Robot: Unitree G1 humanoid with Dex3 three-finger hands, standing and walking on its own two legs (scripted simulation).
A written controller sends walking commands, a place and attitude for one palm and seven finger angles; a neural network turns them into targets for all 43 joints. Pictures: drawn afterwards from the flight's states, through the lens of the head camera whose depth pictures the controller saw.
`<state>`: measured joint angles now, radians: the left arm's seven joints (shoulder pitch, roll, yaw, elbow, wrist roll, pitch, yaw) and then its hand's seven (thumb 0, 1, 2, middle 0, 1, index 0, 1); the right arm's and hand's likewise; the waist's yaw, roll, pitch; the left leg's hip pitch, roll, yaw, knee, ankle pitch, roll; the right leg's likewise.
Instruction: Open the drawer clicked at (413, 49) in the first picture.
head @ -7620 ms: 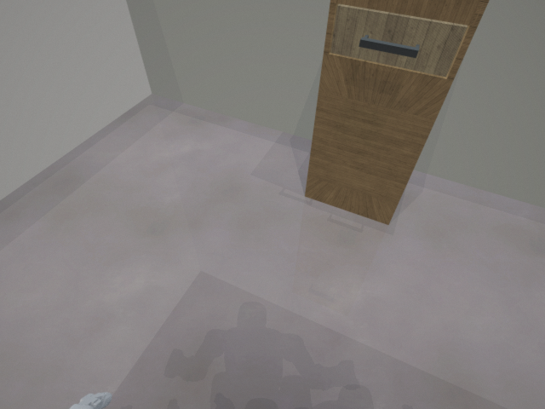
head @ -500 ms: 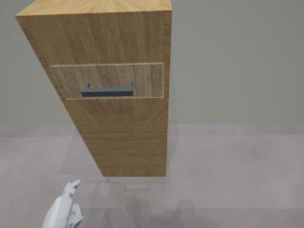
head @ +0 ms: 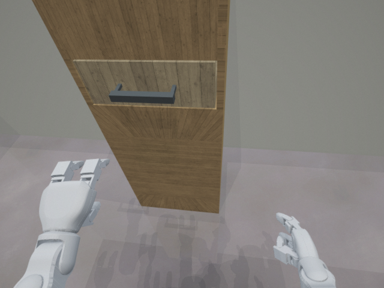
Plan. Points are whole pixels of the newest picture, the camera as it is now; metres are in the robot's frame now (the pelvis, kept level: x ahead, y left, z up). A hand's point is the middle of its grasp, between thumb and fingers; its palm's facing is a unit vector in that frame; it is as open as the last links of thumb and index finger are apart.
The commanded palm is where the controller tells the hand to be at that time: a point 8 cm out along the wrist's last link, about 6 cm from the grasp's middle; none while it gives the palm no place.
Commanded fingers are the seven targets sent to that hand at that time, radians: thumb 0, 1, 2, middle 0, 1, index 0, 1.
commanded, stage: raise the hand with hooked fingers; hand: left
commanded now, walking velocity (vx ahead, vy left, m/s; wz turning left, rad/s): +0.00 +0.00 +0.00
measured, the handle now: (144, 92) +0.57 +0.22 +0.09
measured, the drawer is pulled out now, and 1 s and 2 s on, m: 0.00 0.00 0.00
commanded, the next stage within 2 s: move the hooked fingers above the handle in 1.22 s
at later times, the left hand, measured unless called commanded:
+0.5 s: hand (71, 151) +0.31 +0.28 +0.14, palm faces +0.18 -0.07 -0.98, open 12.9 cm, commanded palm +0.27 +0.27 +0.20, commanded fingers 0.00 -0.50 0.30 -0.30 -1.20 -0.30 -1.20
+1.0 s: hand (60, 123) +0.33 +0.29 +0.20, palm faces +0.06 -0.05 -1.00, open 13.8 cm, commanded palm +0.29 +0.29 +0.25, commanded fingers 0.00 -0.50 0.30 -0.30 -1.20 -0.30 -1.20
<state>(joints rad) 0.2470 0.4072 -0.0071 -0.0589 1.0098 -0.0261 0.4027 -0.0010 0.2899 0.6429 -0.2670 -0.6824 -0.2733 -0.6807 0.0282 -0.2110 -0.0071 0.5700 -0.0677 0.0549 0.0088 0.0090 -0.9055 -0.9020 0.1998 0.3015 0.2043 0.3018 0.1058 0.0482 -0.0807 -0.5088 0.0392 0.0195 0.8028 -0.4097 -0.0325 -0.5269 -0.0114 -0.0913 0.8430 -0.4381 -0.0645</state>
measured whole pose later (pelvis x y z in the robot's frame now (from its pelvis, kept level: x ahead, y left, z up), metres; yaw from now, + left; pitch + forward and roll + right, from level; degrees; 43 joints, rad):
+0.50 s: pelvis +0.02 +0.05 +0.03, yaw -3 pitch +2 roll +1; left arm 0.05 0.46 -0.02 -0.09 0.92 0.14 0.16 0.00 -0.28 0.40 -0.30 -1.06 -0.31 -1.05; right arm 0.10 -0.27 -0.04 0.64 0.01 0.09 -0.03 0.01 -0.91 -0.90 0.20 0.30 0.20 0.30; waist 0.08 0.08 -0.03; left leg -0.25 -0.02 0.01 0.54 -0.32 0.02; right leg -0.29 -0.03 -0.02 0.57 -0.32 0.00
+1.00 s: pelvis +0.00 +0.06 +0.04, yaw -3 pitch -1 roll +0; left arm -0.22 0.56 -0.03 -0.06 0.86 0.12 -0.18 -0.01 -0.49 0.30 -0.31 -1.20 -0.32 -1.19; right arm 0.12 -0.26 0.03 0.62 0.02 0.11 0.01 0.01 -0.90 -0.90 0.20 0.30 0.21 0.30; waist 0.09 0.09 0.01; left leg -0.16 -0.04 0.01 0.40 -0.23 0.03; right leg -0.18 -0.04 -0.02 0.42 -0.22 0.02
